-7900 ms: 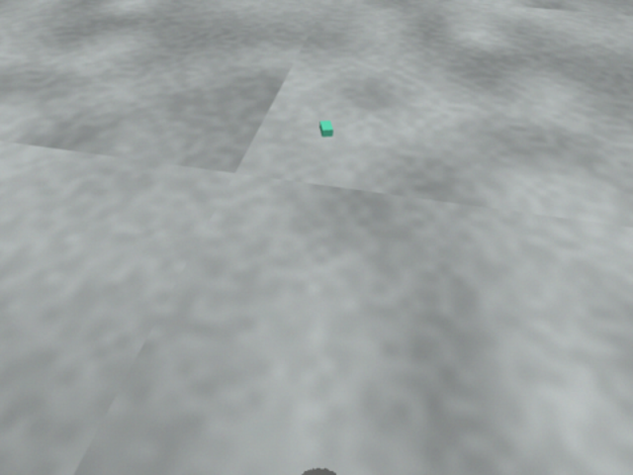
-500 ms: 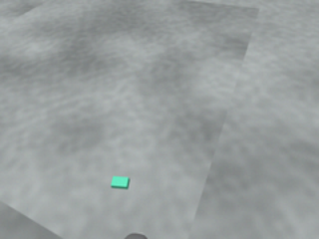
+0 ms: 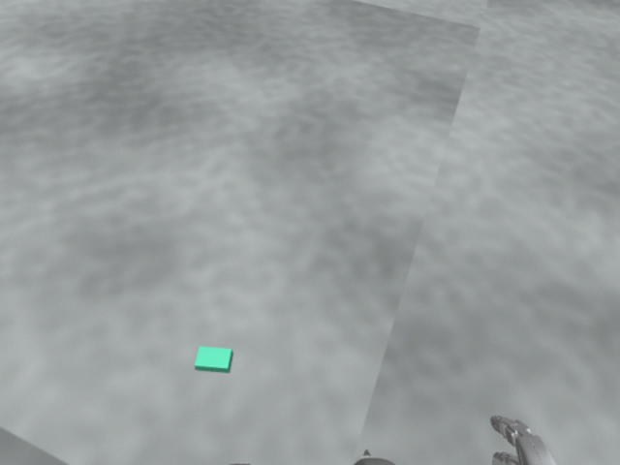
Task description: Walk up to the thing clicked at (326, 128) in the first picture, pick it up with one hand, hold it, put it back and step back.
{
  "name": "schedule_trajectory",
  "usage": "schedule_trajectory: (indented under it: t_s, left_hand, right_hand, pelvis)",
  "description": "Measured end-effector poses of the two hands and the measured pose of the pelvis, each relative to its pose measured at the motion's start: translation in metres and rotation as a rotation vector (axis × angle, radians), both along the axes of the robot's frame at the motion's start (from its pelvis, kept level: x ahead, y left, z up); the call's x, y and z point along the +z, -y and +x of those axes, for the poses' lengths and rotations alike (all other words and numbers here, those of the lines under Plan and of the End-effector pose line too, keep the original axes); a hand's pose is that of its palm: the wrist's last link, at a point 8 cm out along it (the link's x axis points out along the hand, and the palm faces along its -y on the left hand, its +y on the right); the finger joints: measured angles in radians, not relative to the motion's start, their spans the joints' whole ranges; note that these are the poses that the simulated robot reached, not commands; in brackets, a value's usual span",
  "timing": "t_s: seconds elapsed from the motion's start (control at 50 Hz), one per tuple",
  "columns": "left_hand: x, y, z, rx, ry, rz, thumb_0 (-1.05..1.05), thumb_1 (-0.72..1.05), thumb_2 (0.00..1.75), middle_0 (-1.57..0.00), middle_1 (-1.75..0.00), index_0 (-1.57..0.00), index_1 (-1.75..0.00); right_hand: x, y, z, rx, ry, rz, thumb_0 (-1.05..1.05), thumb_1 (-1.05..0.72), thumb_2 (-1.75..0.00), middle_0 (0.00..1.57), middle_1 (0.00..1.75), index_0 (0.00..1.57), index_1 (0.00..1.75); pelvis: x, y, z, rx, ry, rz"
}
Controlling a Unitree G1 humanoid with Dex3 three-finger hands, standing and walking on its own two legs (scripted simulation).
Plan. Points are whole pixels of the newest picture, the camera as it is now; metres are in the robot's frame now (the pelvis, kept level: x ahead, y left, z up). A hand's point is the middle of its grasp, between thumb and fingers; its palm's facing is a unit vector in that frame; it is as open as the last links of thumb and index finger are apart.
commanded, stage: walk up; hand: left
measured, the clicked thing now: (214, 359) +0.51 +0.29 -0.74
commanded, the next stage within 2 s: stand in 1.00 s
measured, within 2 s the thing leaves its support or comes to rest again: neither
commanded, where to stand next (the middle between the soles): +0.09 -0.02 m, yaw -3 degrees
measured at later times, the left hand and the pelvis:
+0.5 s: hand out of the picture +0.06 +0.24 -0.14, palm faces -0.03 -0.94 -0.35, open 7.4 cm; pelvis -0.03 -0.02 +0.01, yaw +0 degrees
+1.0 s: hand out of the picture +0.07 +0.28 -0.15, palm faces +0.01 -0.93 -0.36, open 7.4 cm; pelvis -0.03 +0.00 +0.00, yaw -1 degrees
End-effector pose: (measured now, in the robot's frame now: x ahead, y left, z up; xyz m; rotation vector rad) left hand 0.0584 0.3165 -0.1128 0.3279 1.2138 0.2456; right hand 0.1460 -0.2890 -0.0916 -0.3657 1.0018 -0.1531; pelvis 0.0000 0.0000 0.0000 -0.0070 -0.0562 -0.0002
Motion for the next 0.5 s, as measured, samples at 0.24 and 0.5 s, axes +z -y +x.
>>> schedule_trajectory:
  t_s: [0.24, 0.5]
  left_hand:
    - [0.011, 0.036, 0.018, -0.104, 0.075, 0.030, 0.01, 0.91, 0.89, -0.21, -0.30, -0.21, -0.30]
    - [0.012, 0.034, -0.006, -0.067, 0.059, -0.026, 0.01, 0.91, 0.89, -0.21, -0.30, -0.21, -0.30]
  right_hand:
    - [-0.025, 0.050, -0.072, -0.101, -0.110, -0.019, 0.01, -0.91, -0.90, 0.20, 0.30, 0.20, 0.30]
    - [-0.010, 0.045, -0.167, -0.119, -0.261, -0.011, 0.01, -0.91, -0.90, 0.21, 0.30, 0.20, 0.30]
  pelvis:
    - [-0.006, 0.024, -0.034, -0.022, -0.021, 0.031]
    - [0.008, 0.025, -0.027, 0.002, -0.011, 0.026]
